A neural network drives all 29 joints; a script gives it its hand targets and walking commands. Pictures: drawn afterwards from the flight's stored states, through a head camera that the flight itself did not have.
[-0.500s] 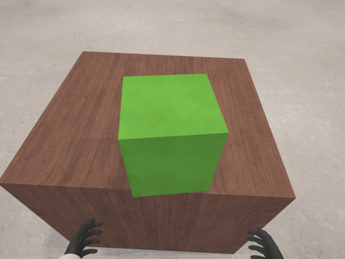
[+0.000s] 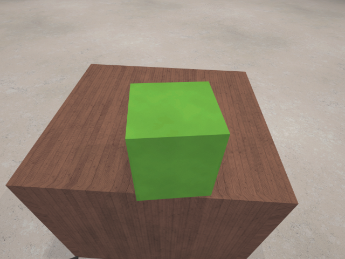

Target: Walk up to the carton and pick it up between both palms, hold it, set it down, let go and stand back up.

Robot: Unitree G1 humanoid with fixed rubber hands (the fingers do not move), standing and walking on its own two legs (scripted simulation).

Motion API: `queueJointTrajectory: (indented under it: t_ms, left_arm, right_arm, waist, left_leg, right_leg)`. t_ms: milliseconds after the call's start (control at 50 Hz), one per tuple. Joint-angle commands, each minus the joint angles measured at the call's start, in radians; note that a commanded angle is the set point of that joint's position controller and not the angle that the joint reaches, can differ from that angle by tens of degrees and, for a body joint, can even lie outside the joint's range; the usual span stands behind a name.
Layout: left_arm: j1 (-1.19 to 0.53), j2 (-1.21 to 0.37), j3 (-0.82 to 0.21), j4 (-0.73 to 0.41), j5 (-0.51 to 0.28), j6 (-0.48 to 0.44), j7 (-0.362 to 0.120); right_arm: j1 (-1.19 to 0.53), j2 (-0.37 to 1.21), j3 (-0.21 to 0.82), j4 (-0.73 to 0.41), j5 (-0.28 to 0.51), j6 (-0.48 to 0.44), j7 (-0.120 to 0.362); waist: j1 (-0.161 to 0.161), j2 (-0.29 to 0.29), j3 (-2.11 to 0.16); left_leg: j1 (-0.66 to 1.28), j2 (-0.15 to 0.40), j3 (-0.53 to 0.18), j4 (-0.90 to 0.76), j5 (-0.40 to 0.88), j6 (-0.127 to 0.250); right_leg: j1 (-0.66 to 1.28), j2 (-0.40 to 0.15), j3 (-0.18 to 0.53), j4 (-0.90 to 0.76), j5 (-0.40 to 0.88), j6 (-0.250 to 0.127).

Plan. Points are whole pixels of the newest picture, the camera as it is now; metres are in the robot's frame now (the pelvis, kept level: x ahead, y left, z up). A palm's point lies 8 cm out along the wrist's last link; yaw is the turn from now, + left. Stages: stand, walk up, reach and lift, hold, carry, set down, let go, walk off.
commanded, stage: stand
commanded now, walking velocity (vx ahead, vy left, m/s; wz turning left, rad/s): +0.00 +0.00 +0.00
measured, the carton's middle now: (172, 141) +0.42 +0.02 +0.05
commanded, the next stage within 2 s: none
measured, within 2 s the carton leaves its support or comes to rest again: neither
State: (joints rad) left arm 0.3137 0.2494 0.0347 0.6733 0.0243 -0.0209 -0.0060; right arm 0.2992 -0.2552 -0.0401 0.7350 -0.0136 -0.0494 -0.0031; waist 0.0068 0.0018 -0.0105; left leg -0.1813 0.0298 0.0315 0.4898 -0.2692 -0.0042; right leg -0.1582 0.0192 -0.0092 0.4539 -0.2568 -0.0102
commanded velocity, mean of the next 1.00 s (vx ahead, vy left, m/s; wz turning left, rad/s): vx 0.00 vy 0.00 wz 0.00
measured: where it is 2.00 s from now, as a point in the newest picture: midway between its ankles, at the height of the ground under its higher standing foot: outside the picture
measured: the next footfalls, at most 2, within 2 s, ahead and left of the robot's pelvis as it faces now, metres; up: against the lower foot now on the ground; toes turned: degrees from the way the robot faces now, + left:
none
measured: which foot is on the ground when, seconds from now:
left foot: down 0.00-1.00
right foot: down 0.00-1.00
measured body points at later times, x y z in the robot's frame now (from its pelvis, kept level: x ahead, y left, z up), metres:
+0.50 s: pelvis -0.04 +0.02 +0.00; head -0.05 +0.03 +0.45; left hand +0.00 +0.28 -0.13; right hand +0.00 -0.24 -0.13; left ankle +0.00 +0.12 -0.74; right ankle -0.01 -0.11 -0.74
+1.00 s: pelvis -0.03 +0.02 +0.00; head -0.04 +0.02 +0.45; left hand +0.00 +0.28 -0.14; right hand +0.01 -0.24 -0.13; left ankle +0.00 +0.12 -0.74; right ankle -0.01 -0.11 -0.74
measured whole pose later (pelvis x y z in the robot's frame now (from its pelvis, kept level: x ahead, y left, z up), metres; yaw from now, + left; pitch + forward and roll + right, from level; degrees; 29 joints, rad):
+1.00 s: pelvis -0.03 +0.02 +0.00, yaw +0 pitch -2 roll +0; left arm 0.40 0.25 -0.02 0.86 0.01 -0.02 0.02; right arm 0.39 -0.26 0.01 0.83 0.00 -0.02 -0.01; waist 0.00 0.00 0.00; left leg -0.23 -0.01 0.04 0.49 -0.23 0.03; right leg -0.22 -0.02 0.02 0.49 -0.23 0.03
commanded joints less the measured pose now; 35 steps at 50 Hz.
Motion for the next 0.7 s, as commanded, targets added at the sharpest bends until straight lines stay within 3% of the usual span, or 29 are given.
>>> queueJointTrajectory:
  t_ms: [0,280,460,620,640,680]
  left_arm:
    - [-0.026,0.111,0.030,-0.074,0.000,-0.036,0.002]
    - [0.072,0.131,0.009,0.013,0.000,-0.024,0.010]
    - [0.125,0.128,0.001,0.059,0.002,-0.020,0.013]
    - [0.142,0.126,-0.006,0.089,-0.002,-0.022,0.018]
    - [0.139,0.126,-0.010,0.091,-0.008,-0.021,0.020]
    - [0.143,0.124,-0.014,0.099,-0.010,-0.020,0.022]
  right_arm:
    - [0.009,-0.122,-0.030,-0.084,-0.001,-0.019,-0.003]
    - [0.110,-0.143,-0.013,-0.029,0.002,-0.002,-0.003]
    - [0.129,-0.154,-0.012,-0.014,0.006,0.009,-0.006]
    - [0.137,-0.150,-0.010,0.007,0.007,0.012,-0.009]
    - [0.142,-0.139,-0.001,0.007,0.006,0.012,-0.010]
    - [0.146,-0.139,0.001,0.015,0.006,0.013,-0.011]
  waist:
    - [-0.008,-0.007,0.008]
    - [-0.003,0.011,0.106]
    - [-0.003,0.037,0.132]
    - [-0.010,0.011,0.105]
    - [-0.015,-0.021,0.086]
    - [-0.015,-0.013,0.083]
  left_leg:
    - [-0.011,0.080,-0.092,-0.070,0.174,0.035]
    - [-0.129,0.070,-0.128,-0.142,-0.079,0.038]
    - [-0.193,0.077,-0.165,-0.201,-0.246,0.040]
    - [-0.151,0.071,-0.154,-0.170,-0.174,0.038]
    - [-0.128,0.071,-0.154,-0.156,-0.129,0.041]
    - [-0.108,0.069,-0.147,-0.142,-0.087,0.041]
  right_leg:
    - [-0.035,-0.109,0.105,-0.079,0.176,-0.012]
    - [-0.059,-0.097,0.095,-0.081,-0.033,0.000]
    - [-0.080,-0.081,0.084,-0.050,-0.088,0.008]
    - [-0.102,-0.087,0.097,-0.054,-0.061,0.007]
    - [-0.102,-0.093,0.106,-0.053,-0.032,0.007]
    - [-0.111,-0.097,0.109,-0.054,-0.017,0.006]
